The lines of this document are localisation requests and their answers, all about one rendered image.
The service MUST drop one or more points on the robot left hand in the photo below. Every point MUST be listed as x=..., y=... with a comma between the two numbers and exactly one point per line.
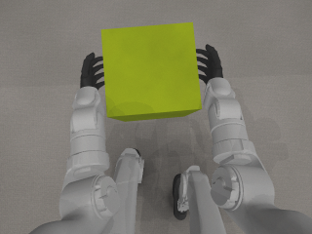
x=88, y=77

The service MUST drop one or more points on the left robot thigh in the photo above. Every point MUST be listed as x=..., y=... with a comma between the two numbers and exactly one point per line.
x=127, y=176

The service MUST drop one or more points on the carton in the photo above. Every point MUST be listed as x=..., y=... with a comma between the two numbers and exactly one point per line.
x=150, y=72

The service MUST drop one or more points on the right robot forearm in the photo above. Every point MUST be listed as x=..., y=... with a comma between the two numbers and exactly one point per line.
x=231, y=144

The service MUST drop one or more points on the robot right hand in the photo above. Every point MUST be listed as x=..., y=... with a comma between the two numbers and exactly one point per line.
x=213, y=67

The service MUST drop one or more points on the robot left upper arm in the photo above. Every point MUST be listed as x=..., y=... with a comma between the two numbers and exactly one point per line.
x=85, y=206

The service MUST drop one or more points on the left robot shin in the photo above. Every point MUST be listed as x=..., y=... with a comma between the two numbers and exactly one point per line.
x=128, y=151

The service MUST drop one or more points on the robot right upper arm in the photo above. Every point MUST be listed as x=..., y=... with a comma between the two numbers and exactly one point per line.
x=247, y=194

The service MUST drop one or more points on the left robot forearm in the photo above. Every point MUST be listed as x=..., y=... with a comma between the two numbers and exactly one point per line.
x=88, y=155

